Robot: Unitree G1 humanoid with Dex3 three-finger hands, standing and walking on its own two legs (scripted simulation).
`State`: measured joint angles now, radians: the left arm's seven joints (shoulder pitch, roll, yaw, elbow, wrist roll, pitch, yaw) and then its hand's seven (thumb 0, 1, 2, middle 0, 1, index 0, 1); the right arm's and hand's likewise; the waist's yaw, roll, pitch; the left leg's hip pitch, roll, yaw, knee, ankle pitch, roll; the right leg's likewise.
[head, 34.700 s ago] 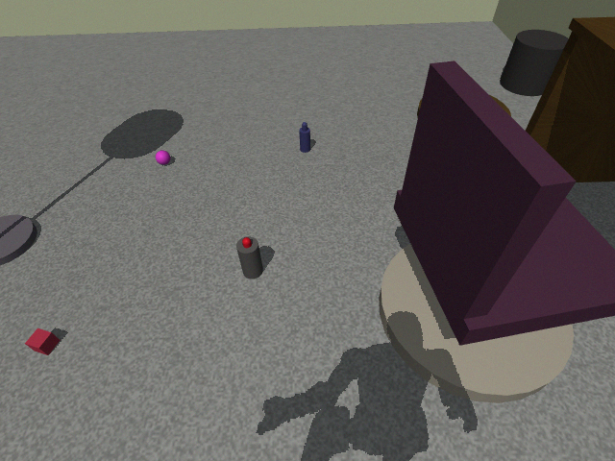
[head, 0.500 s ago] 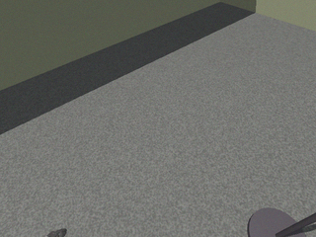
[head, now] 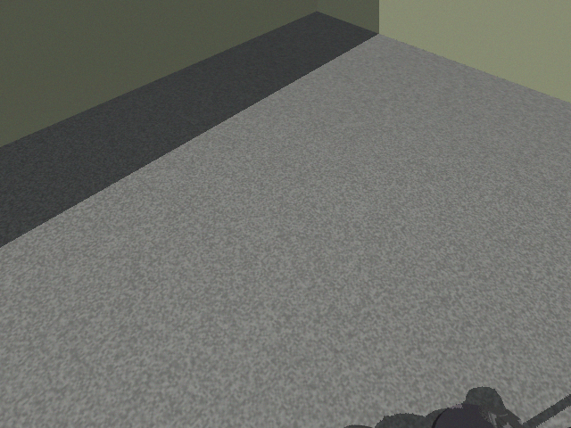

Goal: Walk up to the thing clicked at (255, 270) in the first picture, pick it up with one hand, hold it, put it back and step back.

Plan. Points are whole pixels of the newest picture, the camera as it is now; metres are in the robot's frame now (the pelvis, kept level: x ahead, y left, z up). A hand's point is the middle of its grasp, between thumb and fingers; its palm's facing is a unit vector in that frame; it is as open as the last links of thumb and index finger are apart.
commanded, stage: walk up
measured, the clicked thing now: out of the picture -0.69 -1.30 -0.67
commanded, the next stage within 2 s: stand in 1.58 s
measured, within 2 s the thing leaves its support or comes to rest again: neither
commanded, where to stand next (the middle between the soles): +0.22 -0.01 m, yaw -23 degrees
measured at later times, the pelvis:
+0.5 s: pelvis +0.15 +0.01 -0.02, yaw -13 degrees
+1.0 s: pelvis +0.15 +0.02 -0.03, yaw -23 degrees
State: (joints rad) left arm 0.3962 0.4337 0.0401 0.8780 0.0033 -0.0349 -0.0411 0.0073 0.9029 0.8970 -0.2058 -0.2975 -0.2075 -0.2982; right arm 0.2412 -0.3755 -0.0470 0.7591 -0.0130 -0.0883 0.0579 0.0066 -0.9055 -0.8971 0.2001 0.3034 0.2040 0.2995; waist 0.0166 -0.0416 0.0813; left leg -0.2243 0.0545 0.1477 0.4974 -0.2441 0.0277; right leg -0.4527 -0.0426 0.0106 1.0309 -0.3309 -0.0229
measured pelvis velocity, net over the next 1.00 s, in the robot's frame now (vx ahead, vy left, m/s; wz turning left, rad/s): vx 0.15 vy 0.02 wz -0.41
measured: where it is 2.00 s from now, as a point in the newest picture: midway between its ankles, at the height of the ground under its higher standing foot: outside the picture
